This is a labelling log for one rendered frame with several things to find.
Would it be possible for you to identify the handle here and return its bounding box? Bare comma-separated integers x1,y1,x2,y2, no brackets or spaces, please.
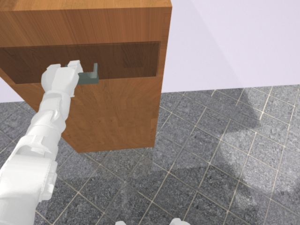
65,63,99,85

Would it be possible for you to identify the cabinet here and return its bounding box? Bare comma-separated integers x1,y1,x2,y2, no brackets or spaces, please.
0,0,172,153

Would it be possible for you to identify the left robot hand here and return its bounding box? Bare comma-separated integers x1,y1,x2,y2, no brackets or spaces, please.
41,60,83,97

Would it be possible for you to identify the left robot forearm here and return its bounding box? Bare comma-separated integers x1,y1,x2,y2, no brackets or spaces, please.
0,90,71,182

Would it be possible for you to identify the robot left upper arm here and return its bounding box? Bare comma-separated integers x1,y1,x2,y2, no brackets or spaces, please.
0,154,58,225

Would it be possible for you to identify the drawer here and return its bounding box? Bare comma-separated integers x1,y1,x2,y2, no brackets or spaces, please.
0,41,159,84

